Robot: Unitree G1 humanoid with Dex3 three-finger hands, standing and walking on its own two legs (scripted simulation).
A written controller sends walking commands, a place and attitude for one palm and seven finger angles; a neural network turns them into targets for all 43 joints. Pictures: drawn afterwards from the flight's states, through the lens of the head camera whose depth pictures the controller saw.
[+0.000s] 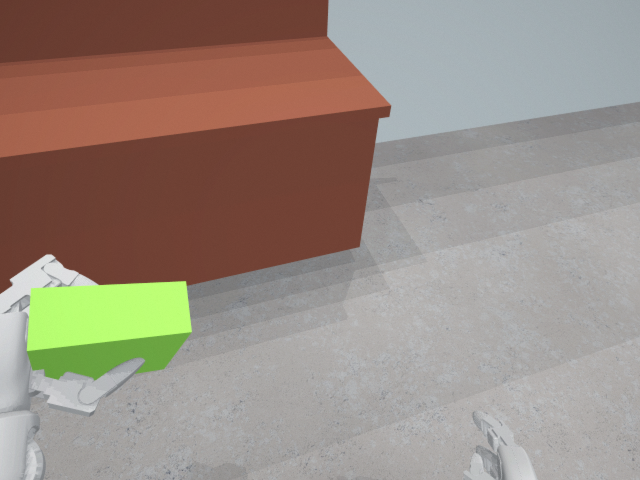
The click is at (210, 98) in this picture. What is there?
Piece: table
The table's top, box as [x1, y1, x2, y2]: [0, 36, 390, 171]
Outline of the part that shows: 390,105 326,36 0,63 0,171 385,117 389,115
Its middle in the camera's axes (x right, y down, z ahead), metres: -0.56 -0.43 +1.15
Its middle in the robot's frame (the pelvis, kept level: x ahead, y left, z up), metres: +1.12 +0.62 -0.07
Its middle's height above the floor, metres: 0.70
